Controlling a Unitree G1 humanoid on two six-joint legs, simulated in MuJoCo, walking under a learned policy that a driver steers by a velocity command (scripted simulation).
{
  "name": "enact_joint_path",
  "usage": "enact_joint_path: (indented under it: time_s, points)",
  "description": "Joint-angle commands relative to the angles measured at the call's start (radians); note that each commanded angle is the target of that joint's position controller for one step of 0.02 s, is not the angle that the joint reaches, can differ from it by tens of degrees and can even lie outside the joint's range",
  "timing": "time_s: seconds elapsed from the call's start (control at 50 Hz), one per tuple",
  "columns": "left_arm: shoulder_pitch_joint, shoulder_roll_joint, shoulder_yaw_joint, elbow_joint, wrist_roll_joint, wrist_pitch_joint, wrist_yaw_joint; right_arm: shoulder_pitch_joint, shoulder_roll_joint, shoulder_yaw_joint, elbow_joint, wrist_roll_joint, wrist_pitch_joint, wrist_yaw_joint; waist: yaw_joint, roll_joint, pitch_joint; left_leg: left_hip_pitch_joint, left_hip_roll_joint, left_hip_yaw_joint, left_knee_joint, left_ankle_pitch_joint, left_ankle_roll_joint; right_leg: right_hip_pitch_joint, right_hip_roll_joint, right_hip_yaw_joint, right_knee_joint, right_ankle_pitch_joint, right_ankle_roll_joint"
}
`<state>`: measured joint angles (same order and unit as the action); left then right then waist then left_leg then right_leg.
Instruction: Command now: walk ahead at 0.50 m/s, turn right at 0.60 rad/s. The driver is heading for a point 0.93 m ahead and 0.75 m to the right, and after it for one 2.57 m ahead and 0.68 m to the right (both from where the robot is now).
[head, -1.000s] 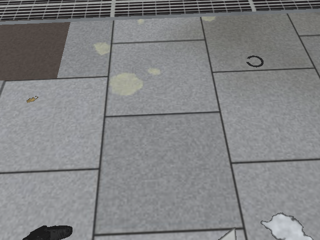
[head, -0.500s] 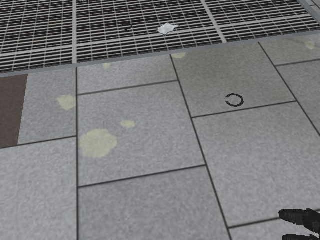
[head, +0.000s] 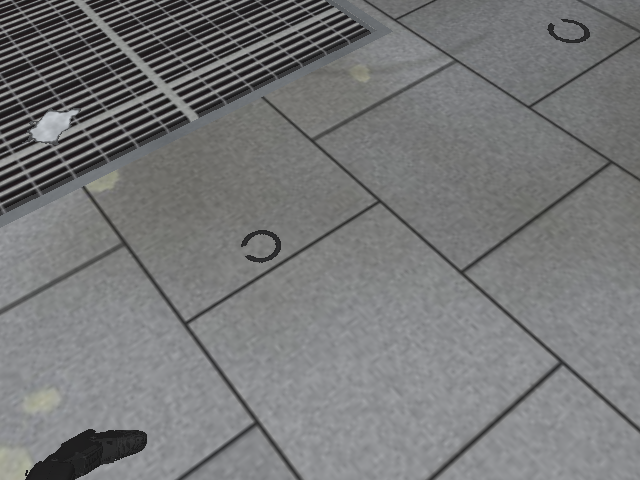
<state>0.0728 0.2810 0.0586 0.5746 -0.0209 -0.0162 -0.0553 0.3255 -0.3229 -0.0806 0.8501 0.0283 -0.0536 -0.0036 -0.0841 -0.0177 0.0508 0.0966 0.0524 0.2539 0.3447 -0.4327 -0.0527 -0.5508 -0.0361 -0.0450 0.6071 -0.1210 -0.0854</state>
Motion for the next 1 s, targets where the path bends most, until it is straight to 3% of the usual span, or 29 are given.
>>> enact_joint_path:
  time_s: [0.02, 0.04, 0.06, 0.08, 0.1, 0.12, 0.14, 0.18, 0.22, 0.32, 0.36, 0.42, 0.46, 0.48, 0.5, 0.52, 0.54, 0.56, 0.58, 0.6, 0.62, 0.66, 0.7, 0.74, 0.82, 0.9, 0.96, 0.98, 1.0]
  points:
    - [0.378, 0.232, 0.109, 0.024, -0.004, 0.007, 0.025, -0.048, -0.167, -0.030, -0.079, -0.006, -0.001, -0.015, 0.261, 0.033, -0.223, -0.293, 0.161, -0.031, 0.560, 0.879, 0.091, 0.615, 0.052, 0.046, -0.062, 0.003, -0.108]
    - [0.344, 0.357, 0.123, 0.019, -0.016, 0.001, 0.035, 0.052, -0.012, 0.022, -0.142, -0.055, -0.023, 0.000, 0.125, -0.264, -0.300, -0.763, -0.030, -0.090, 0.930, -0.101, 0.029, 0.953, -0.225, 0.603, -0.116, -0.117, -0.289]
    - [0.381, 0.282, 0.098, -0.016, -0.009, -0.018, 0.029, -0.040, -0.080, 0.018, -0.155, -0.023, -0.061, 0.013, 0.201, -0.162, -0.456, -0.877, -0.068, -0.329, 1.057, -0.173, 0.037, 1.004, -0.301, 0.887, -0.283, -0.299, -0.347]
    - [0.351, 0.223, 0.078, 0.002, 0.002, -0.035, 0.023, -0.150, -0.140, 0.001, -0.186, 0.016, -0.081, 0.021, 0.219, -0.096, -0.303, -0.954, -0.020, -0.342, 1.040, -0.068, 0.057, 0.908, -0.272, 0.746, -0.315, -0.233, -0.286]
    - [0.297, 0.200, 0.069, 0.005, 0.001, -0.042, 0.024, -0.165, -0.125, 0.009, -0.192, 0.009, -0.091, 0.017, 0.174, -0.033, -0.209, -0.921, 0.020, -0.338, 0.949, 0.021, 0.067, 0.760, -0.231, 0.629, -0.314, -0.142, -0.251]
    - [0.226, 0.169, 0.058, -0.003, 0.002, -0.043, 0.026, -0.162, -0.123, 0.006, -0.179, -0.019, -0.091, 0.010, 0.129, 0.003, -0.149, -0.855, 0.049, -0.337, 0.864, 0.068, 0.058, 0.622, -0.191, 0.533, -0.319, -0.031, -0.225]
    - [0.182, 0.150, 0.049, -0.018, 0.015, -0.044, 0.031, -0.140, -0.132, 0.000, -0.173, -0.030, -0.082, 0.010, 0.092, -0.020, -0.126, -0.781, 0.067, -0.345, 0.816, 0.103, 0.050, 0.523, -0.163, 0.476, -0.338, 0.061, -0.219]
    - [0.156, 0.150, 0.048, -0.019, 0.016, -0.047, 0.039, -0.119, -0.117, 0.000, -0.167, -0.039, -0.061, 0.012, 0.063, -0.024, -0.107, -0.723, 0.067, -0.330, 0.745, 0.130, 0.022, 0.422, -0.141, 0.428, -0.371, 0.151, -0.224]
    - [0.175, 0.167, 0.052, -0.002, 0.012, -0.049, 0.053, -0.150, -0.085, 0.009, -0.176, -0.046, -0.046, 0.010, 0.065, -0.015, -0.081, -0.711, 0.053, -0.309, 0.650, 0.190, -0.008, 0.344, -0.117, 0.367, -0.383, 0.205, -0.222]
    - [0.245, 0.190, 0.059, 0.041, 0.002, -0.037, 0.072, -0.342, -0.038, 0.032, -0.221, -0.037, -0.049, 0.022, 0.139, -0.046, -0.036, -0.615, -0.021, -0.296, 0.286, 0.505, -0.025, 0.266, -0.045, 0.300, -0.365, 0.069, -0.147]
    - [0.281, 0.192, 0.061, 0.062, -0.004, -0.034, 0.072, -0.382, -0.053, 0.027, -0.237, -0.025, -0.056, 0.029, 0.155, -0.055, -0.033, -0.585, -0.039, -0.311, 0.226, 0.530, -0.016, 0.289, -0.063, 0.343, -0.339, 0.022, -0.136]
    - [0.297, 0.177, 0.058, 0.079, -0.007, -0.026, 0.076, -0.375, -0.090, 0.010, -0.243, -0.021, -0.065, 0.035, 0.140, -0.081, -0.038, -0.563, -0.044, -0.341, 0.164, 0.444, 0.015, 0.380, -0.097, 0.433, -0.250, -0.011, -0.115]
    - [0.279, 0.167, 0.057, 0.079, -0.005, -0.018, 0.076, -0.293, -0.106, -0.005, -0.226, -0.020, -0.073, 0.032, 0.093, -0.111, -0.055, -0.459, -0.052, -0.321, 0.128, 0.370, 0.050, 0.394, -0.090, 0.463, -0.176, 0.023, -0.091]
    - [0.276, 0.133, 0.046, 0.074, 0.000, -0.018, 0.074, -0.202, -0.129, -0.020, -0.207, -0.028, -0.077, 0.026, 0.048, -0.103, -0.110, -0.312, -0.033, -0.321, 0.108, 0.369, 0.080, 0.368, -0.043, 0.434, -0.072, 0.063, -0.061]
    - [0.283, 0.072, 0.023, 0.058, 0.014, -0.020, 0.071, -0.058, -0.180, -0.035, -0.198, -0.045, -0.080, 0.018, -0.010, -0.005, -0.248, -0.063, 0.127, -0.470, 0.126, 0.324, 0.143, 0.259, 0.019, 0.358, 0.198, -0.050, -0.021]
    - [0.419, 0.019, 0.005, 0.030, -0.016, -0.029, 0.071, 0.034, -0.258, -0.055, -0.162, -0.055, -0.066, 0.021, 0.044, 0.334, -0.378, 0.251, 0.352, -0.945, 0.020, 0.075, 0.308, -0.093, 0.151, 0.222, 0.534, -0.464, 0.051]
    - [0.412, 0.123, 0.020, 0.053, -0.025, -0.030, 0.075, 0.023, -0.170, -0.038, -0.172, -0.029, -0.061, 0.028, 0.025, 0.265, -0.326, 0.231, 0.372, -1.065, -0.040, -0.161, 0.303, -0.224, 0.073, 0.245, 0.676, -0.456, 0.067]
    - [0.301, 0.180, 0.037, 0.046, -0.020, -0.025, 0.074, -0.018, -0.109, -0.021, -0.182, -0.026, -0.055, 0.022, -0.002, 0.169, -0.199, 0.118, 0.330, -0.905, -0.055, -0.145, 0.259, -0.257, 0.037, 0.227, 0.712, -0.362, 0.075]
    - [0.242, 0.179, 0.039, 0.036, -0.008, -0.019, 0.076, -0.066, -0.091, -0.013, -0.187, -0.036, -0.048, 0.019, 0.011, 0.102, -0.130, 0.000, 0.288, -0.768, -0.062, -0.011, 0.232, -0.227, 0.004, 0.193, 0.697, -0.293, 0.080]
    - [0.203, 0.166, 0.042, 0.023, 0.002, -0.020, 0.073, -0.094, -0.070, -0.006, -0.178, -0.041, -0.044, 0.016, 0.027, 0.094, -0.073, -0.093, 0.250, -0.668, -0.081, 0.110, 0.227, -0.207, -0.022, 0.190, 0.649, -0.246, 0.082]
    - [0.206, 0.147, 0.042, 0.021, -0.003, -0.017, 0.067, -0.107, -0.056, -0.001, -0.173, -0.047, -0.046, 0.013, 0.049, 0.120, -0.055, -0.154, 0.220, -0.586, -0.104, 0.186, 0.216, -0.161, -0.048, 0.187, 0.616, -0.216, 0.079]
    - [0.211, 0.104, 0.035, 0.020, -0.011, -0.006, 0.061, -0.107, -0.051, -0.002, -0.157, -0.038, -0.054, 0.011, 0.062, 0.140, -0.044, -0.198, 0.201, -0.486, -0.147, 0.264, 0.224, -0.132, -0.065, 0.160, 0.567, -0.199, 0.081]
    - [0.175, 0.079, 0.027, 0.002, -0.005, 0.001, 0.059, -0.096, -0.078, -0.012, -0.138, -0.032, -0.060, 0.010, 0.062, 0.116, -0.027, -0.202, 0.216, -0.422, -0.178, 0.343, 0.243, -0.163, -0.077, 0.152, 0.501, -0.162, 0.089]
    - [0.143, 0.069, 0.022, -0.008, -0.001, 0.000, 0.053, -0.088, -0.101, -0.020, -0.122, -0.034, -0.059, 0.008, 0.057, 0.097, -0.026, -0.176, 0.224, -0.357, -0.189, 0.419, 0.250, -0.188, -0.084, 0.147, 0.421, -0.083, 0.097]
    - [0.039, 0.052, 0.012, -0.022, -0.002, -0.015, 0.028, -0.082, -0.126, -0.024, -0.101, -0.029, -0.046, 0.002, 0.023, 0.083, -0.002, -0.158, 0.189, -0.200, -0.193, 0.497, 0.214, -0.132, -0.068, 0.086, 0.195, 0.116, 0.086]
    - [-0.062, 0.052, 0.009, -0.060, -0.006, -0.017, 0.003, -0.030, -0.162, -0.034, -0.071, -0.011, -0.026, 0.001, -0.001, 0.080, 0.033, -0.077, 0.217, -0.131, -0.173, 0.552, 0.190, -0.099, -0.045, 0.028, 0.059, 0.103, 0.053]
    - [-0.016, 0.101, 0.034, -0.066, 0.003, -0.010, -0.002, -0.033, -0.206, -0.047, -0.068, 0.006, -0.007, -0.006, 0.059, 0.116, -0.021, -0.008, 0.227, -0.076, -0.008, 0.975, 0.162, 0.033, 0.032, -0.041, 0.021, -0.044, -0.006]
    - [0.084, 0.135, 0.055, -0.044, 0.003, -0.006, 0.000, -0.041, -0.215, -0.050, -0.070, 0.011, 0.002, -0.010, 0.122, 0.118, -0.079, -0.020, 0.215, -0.053, 0.142, 1.103, 0.149, 0.167, 0.074, -0.065, -0.004, -0.063, -0.036]
    - [0.258, 0.188, 0.087, 0.005, 0.000, 0.000, 0.012, -0.048, -0.195, -0.041, -0.077, 0.011, 0.005, -0.015, 0.214, 0.091, -0.167, -0.130, 0.181, -0.026, 0.361, 1.071, 0.117, 0.423, 0.110, -0.059, -0.061, -0.001, -0.076]
